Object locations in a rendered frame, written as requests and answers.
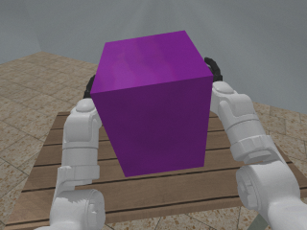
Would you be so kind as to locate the robot right hand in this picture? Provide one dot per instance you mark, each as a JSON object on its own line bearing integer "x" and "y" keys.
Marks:
{"x": 215, "y": 70}

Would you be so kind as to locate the robot left upper arm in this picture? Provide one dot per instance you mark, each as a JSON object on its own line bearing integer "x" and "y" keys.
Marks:
{"x": 77, "y": 210}

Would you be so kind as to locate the robot right forearm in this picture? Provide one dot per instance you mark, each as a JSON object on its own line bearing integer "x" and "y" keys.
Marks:
{"x": 249, "y": 141}

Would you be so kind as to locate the carton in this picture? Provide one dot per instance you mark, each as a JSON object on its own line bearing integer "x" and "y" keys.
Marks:
{"x": 153, "y": 96}

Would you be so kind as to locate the robot left hand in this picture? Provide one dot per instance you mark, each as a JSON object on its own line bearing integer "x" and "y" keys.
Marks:
{"x": 86, "y": 94}

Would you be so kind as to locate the robot right upper arm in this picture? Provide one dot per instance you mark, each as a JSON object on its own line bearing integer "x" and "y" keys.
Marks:
{"x": 269, "y": 188}

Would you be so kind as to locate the robot left forearm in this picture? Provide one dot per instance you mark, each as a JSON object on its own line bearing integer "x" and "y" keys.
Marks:
{"x": 80, "y": 143}

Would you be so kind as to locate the table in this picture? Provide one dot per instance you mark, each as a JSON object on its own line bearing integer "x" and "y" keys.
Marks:
{"x": 145, "y": 196}

